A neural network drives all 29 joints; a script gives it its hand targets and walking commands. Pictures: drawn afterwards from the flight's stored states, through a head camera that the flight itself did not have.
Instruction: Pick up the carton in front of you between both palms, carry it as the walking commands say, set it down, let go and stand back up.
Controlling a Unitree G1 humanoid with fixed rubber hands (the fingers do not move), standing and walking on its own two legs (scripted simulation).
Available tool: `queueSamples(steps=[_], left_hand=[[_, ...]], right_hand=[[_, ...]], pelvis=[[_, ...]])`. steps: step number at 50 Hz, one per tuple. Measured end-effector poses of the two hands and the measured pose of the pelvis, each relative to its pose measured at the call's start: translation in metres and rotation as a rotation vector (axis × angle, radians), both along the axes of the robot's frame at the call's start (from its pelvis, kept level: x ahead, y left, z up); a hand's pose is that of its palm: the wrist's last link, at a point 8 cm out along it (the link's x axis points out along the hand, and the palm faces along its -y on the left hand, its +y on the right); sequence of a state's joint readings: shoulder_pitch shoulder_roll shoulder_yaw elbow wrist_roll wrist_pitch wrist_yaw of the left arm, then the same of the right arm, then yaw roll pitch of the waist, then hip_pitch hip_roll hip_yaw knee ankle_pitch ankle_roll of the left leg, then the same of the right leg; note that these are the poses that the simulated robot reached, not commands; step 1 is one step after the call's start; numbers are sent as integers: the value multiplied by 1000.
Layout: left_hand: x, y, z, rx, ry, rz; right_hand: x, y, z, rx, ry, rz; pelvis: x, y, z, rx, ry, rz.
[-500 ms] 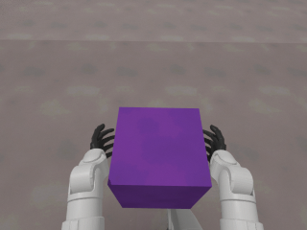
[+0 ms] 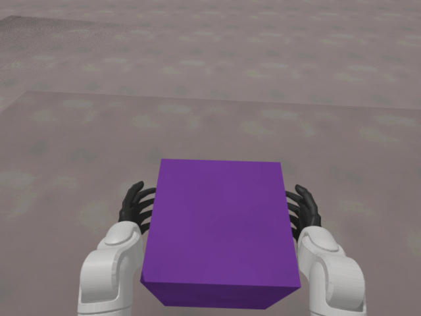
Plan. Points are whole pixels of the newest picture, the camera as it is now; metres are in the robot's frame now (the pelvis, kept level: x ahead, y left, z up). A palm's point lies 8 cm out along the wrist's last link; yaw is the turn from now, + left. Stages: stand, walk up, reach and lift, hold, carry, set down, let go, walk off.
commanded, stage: carry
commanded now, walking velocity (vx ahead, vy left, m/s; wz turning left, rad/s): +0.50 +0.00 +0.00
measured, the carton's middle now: (217, 240) +0.28 +0.00 +0.02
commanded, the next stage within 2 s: none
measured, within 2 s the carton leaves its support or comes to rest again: neither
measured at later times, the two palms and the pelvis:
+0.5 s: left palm (157, 126) +0.54 +0.15 +0.09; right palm (282, 128) +0.52 -0.15 +0.10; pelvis +0.30 +0.01 -0.01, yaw -2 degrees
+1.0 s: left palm (185, 66) +0.84 +0.11 +0.10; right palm (278, 66) +0.84 -0.19 +0.10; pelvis +0.61 -0.04 +0.00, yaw -1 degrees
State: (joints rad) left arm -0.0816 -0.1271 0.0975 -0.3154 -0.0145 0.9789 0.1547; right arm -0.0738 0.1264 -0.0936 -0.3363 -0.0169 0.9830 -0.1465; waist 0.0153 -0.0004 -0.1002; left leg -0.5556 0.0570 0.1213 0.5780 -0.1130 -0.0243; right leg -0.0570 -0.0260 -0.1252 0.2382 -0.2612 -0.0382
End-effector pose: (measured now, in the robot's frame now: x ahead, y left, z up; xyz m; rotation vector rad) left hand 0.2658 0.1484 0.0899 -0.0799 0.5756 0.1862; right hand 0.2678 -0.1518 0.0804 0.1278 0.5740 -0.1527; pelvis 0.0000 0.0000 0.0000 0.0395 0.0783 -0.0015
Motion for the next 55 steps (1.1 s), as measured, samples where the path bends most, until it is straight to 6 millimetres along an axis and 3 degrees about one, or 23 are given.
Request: queueSamples(steps=[3,7,12,17,25,32,35,39,43,48,51,55], left_hand=[[33,5,-3,-3,-9,-29],[79,16,-20,-32,3,-51],[123,17,-24,-22,117,-92],[174,15,-9,-21,102,-105],[270,1,4,-11,40,-64],[379,-34,-14,40,44,-46],[407,-40,-23,39,119,-30],[438,-43,-18,30,143,0],[479,-44,-5,18,101,8],[545,-43,10,11,36,-19],[590,-38,9,5,23,-37],[654,-23,-8,-9,21,-55]], right_hand=[[27,4,2,-16,-9,-21],[66,16,-6,-48,4,-40],[97,18,-13,-37,118,-81],[145,16,4,-44,104,-92],[256,1,16,-50,42,-42],[371,-34,-15,-8,44,-17],[404,-40,-24,-7,119,0],[444,-42,-17,-12,142,27],[487,-44,-1,-21,100,31],[545,-43,17,-31,36,4],[585,-38,18,-41,23,-11],[645,-23,7,-60,22,-26]], pelvis=[[46,10,-10,-15,-13,-13],[106,24,-28,-9,-29,-40],[156,33,-14,-37,-26,-58],[207,33,-1,-56,-26,-51],[303,9,-5,-44,-28,-40],[401,-27,-32,-45,-25,-15],[429,-37,-23,-35,-14,5],[469,-46,-8,-25,-9,9],[514,-49,0,-18,-10,2],[579,-43,0,-23,-16,-6],[622,-34,-6,-32,-19,-11],[684,-18,-24,-43,-29,-34]])
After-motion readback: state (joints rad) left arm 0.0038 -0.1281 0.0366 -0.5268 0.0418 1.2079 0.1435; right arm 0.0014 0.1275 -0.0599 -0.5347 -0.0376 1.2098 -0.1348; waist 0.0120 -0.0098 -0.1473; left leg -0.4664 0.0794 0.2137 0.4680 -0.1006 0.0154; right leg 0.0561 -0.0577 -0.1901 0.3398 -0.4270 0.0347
